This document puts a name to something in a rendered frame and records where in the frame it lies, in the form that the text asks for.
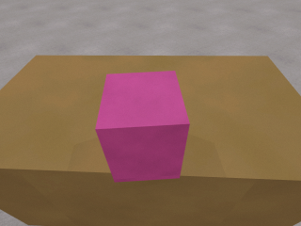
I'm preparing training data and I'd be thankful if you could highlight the pedestal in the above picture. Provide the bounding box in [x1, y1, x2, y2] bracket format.
[0, 55, 301, 226]

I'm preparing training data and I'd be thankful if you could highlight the carton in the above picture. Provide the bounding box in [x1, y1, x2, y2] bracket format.
[95, 71, 190, 183]

